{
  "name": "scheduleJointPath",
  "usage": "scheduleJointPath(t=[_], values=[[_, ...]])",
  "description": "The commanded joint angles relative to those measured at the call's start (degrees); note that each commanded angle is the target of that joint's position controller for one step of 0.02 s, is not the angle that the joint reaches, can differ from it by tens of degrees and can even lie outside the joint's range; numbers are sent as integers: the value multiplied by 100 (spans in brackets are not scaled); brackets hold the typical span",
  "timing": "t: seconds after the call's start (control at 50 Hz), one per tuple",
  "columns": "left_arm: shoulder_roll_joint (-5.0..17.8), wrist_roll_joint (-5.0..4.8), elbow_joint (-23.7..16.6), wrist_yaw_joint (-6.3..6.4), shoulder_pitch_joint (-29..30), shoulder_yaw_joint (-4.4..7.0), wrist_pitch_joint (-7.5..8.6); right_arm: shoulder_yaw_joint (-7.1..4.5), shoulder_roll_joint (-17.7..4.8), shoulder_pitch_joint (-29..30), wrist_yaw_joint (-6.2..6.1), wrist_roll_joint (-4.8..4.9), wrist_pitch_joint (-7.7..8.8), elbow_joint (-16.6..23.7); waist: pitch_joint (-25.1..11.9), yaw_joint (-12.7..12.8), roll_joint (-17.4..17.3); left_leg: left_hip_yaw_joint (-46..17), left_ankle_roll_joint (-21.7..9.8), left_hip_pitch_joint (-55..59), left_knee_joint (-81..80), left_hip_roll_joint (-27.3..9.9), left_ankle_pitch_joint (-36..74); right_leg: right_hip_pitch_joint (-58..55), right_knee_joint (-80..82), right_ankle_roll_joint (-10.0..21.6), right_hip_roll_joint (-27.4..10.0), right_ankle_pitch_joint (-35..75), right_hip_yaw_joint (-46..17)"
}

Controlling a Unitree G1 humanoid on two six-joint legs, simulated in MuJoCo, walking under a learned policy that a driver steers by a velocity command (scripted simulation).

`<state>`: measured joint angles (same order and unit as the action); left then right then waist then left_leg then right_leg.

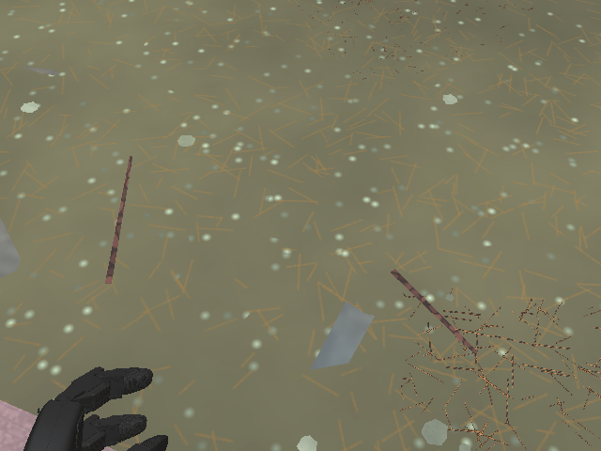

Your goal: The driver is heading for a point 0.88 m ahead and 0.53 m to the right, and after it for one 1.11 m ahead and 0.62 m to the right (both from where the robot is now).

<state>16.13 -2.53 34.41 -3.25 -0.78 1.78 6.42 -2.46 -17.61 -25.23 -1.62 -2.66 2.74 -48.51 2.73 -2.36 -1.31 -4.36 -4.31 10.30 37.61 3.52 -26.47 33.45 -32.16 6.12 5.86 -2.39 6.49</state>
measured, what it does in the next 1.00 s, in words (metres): walks ahead, turning right: left foot, then right foot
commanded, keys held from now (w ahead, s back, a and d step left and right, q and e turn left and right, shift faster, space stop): w+e+shift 1.00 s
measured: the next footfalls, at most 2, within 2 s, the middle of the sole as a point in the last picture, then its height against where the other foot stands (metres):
left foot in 0.42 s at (263, 354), level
right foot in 0.86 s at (439, 271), level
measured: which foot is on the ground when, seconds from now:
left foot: up 0.00-0.40, down 0.42-0.86, up 0.88-1.00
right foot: down 0.00-0.42, up 0.44-0.84, down 0.86-1.00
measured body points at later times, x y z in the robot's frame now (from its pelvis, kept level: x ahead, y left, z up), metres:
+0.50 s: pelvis +0.48 -0.01 +0.02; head +0.51 -0.04 +0.47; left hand +0.61 +0.24 -0.09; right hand +0.61 -0.32 -0.03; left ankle +0.62 +0.09 -0.70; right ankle +0.26 -0.05 -0.59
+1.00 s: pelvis +0.82 -0.27 +0.02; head +0.84 -0.30 +0.47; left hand +1.11 -0.19 -0.08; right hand +0.72 -0.56 -0.07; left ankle +0.90 -0.08 -0.58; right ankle +0.84 -0.34 -0.70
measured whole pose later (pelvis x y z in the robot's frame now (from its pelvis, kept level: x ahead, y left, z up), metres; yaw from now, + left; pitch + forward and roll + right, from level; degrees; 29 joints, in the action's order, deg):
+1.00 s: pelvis +0.82 -0.27 +0.02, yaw -55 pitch -1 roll +0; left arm 18.4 -0.3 37.1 -2.4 -17.4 3.0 2.7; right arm -0.2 -15.9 -10.3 0.1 0.6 8.5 -38.0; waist 5.4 0.8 -0.2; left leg -7.1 -0.2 -21.9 76.5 -1.3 -19.9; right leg 21.8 -37.1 9.6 9.3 -13.6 0.9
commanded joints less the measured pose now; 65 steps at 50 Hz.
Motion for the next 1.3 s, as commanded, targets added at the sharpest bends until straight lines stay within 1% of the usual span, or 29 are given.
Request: scheduleJointPath(t=[0.02,0.04,0.08,0.16,0.24,0.34,0.38,0.4,0.42,0.44,0.46,0.5,0.52,0.6,0.76,0.8,0.84,0.86,0.88,0.9,0.92,0.94,0.96,1.02,1.1,1.22,1.26,1.28,1.3], values=[[1017,118,545,50,-3193,433,-80,101,-411,-284,150,277,351,721,-3023,1100,2119,-637,511,-5214,5530,292,65,-7103,1252,1844,-2177,-3559,-5907],[768,234,421,153,-2757,402,-78,20,-738,534,221,504,528,961,-1878,1118,1379,-836,261,-5692,5270,-98,509,-6337,1598,1498,-2066,-3783,-5676],[721,299,379,111,-2276,350,-15,116,-575,1632,243,292,738,1297,-557,672,-397,-667,24,-5143,4139,-309,761,-4102,1939,1271,-1611,-2251,-4735],[537,89,382,162,-1956,261,-24,137,-351,1479,212,110,655,1360,129,7,-89,-507,339,-4684,2688,-603,861,-2456,2227,1359,-970,-874,-3615],[702,12,532,343,-2165,320,-93,282,18,2876,230,41,693,1964,648,464,136,76,697,-3597,216,-320,2736,-742,2409,911,-437,-489,-2823],[671,-111,839,384,-2725,350,-186,3,-383,3255,145,364,678,2222,220,670,562,-263,762,-2430,-1097,-116,3565,-1565,1802,390,-632,-603,-3266],[785,-47,861,381,-2663,402,-273,-224,-747,2667,89,422,727,2170,-304,205,673,-146,593,-1849,-1277,-33,2825,-2319,549,136,-609,1279,-3209],[856,88,736,358,-2403,402,-327,-326,-882,1557,58,457,712,2011,-1128,-429,799,-281,381,-627,-877,-400,2438,-2129,-736,-45,-562,1795,-3031],[390,348,518,347,-2322,248,-343,-421,-1186,37,-18,472,613,1801,-2260,-937,306,-1244,50,1161,-322,-1453,1116,-1203,-2686,-140,-339,523,-2612],[-342,-42,285,297,-3362,-58,-263,-453,-1601,-129,112,352,598,1504,-3393,-220,-2748,-4873,-1181,2784,-1456,-3126,-796,704,-4783,-401,103,-2871,-1978],[248,-235,429,394,-3123,2,-318,-402,-965,101,151,343,524,1595,-2740,-409,-2041,-5169,-943,2235,-1949,-2803,-2422,1405,-5264,-386,-573,-2410,-1799],[631,-2,235,404,-1793,105,-362,-289,-502,541,121,246,418,1451,-982,-488,-151,-3012,-485,533,-1999,-2240,-182,1568,-5012,-390,-929,-1803,-1376],[593,148,78,374,-1340,136,-363,-265,-426,668,127,174,409,1327,-516,-387,69,-2303,-441,-189,-2105,-2008,758,1405,-4679,-360,-1116,-1633,-1341],[99,-39,-272,211,-1197,26,-586,-199,-122,1094,177,299,444,963,83,176,-299,-889,-441,-1450,-2602,-1896,1694,1305,-4292,-362,-1670,-1647,-1273],[410,80,-613,-105,25,-10,-404,-396,-1149,984,136,274,476,722,672,51,278,1461,-4,-1460,-3075,-1489,4265,281,-1322,-176,-1109,747,-185],[790,40,-650,-121,-28,152,-386,-448,-1443,655,112,253,365,653,225,275,-198,1614,131,-790,-2173,-1534,7292,-391,-1193,52,-478,221,340],[1351,-19,-292,-72,-1759,462,-494,-510,-1712,880,91,295,241,800,-749,1314,-601,1590,130,-1184,179,-1713,9103,-2507,-1376,404,-89,-462,381],[1686,-55,127,26,-3141,676,-602,-439,-1512,1045,77,319,284,918,-1223,1943,-155,1545,320,-2631,2197,-1382,7392,-4660,-1008,679,-220,-207,-216],[2069,-93,184,125,-3058,715,-697,-134,-457,784,136,141,474,1072,-1179,1268,2122,1380,614,-4624,5183,1,-186,-5894,-715,1295,-1040,358,-2014],[1975,121,-263,111,-2543,575,-514,14,-537,239,232,356,735,1511,-2873,741,2049,-359,475,-5861,5939,119,-542,-6734,965,2391,-2212,-3169,-5698],[1498,154,-345,120,-2601,546,-421,-77,-1100,1210,238,485,832,1583,-2354,1184,778,-588,265,-5894,5304,-251,204,-6067,1714,1857,-2108,-4225,-5922],[1465,206,-221,104,-2380,518,-292,-54,-961,1617,195,563,838,1770,-1065,828,83,-439,258,-5993,4615,-355,466,-4833,1977,1644,-2001,-3750,-5590],[1295,230,-228,93,-2019,471,-180,-4,-822,1582,121,392,797,1636,-746,506,-473,-531,286,-5523,4091,-621,660,-3931,1862,1513,-1819,-2925,-5127],[951,257,-235,184,-1401,355,-157,-63,-812,1215,136,235,544,1452,-65,-58,-88,-575,565,-4621,3035,-824,748,-2085,1911,1481,-1172,-1718,-3869],[928,91,2,388,-1514,354,-197,102,-324,2405,173,72,508,1882,481,291,39,-36,894,-3816,788,-594,2472,-637,1988,1139,-484,-1025,-2686],[944,-58,364,480,-2038,451,-281,-91,-634,2902,225,458,558,2114,189,626,598,-410,938,-2872,-883,-377,3243,-1574,1255,517,-677,-1812,-3257],[938,40,451,464,-2057,467,-378,-284,-902,2123,208,461,581,1931,-193,194,745,-217,732,-2370,-898,-343,2562,-2290,270,285,-760,-363,-3229],[837,153,417,421,-1991,419,-422,-399,-1039,1147,187,389,577,1761,-843,-335,757,-59,554,-1386,-758,-471,2531,-2337,-1049,-5,-527,671,-2908],[256,331,271,390,-2164,225,-448,-410,-1268,139,148,261,543,1650,-1922,-536,117,-1006,271,371,-204,-1398,2504,-1458,-3057,-238,-261,-562,-2491]])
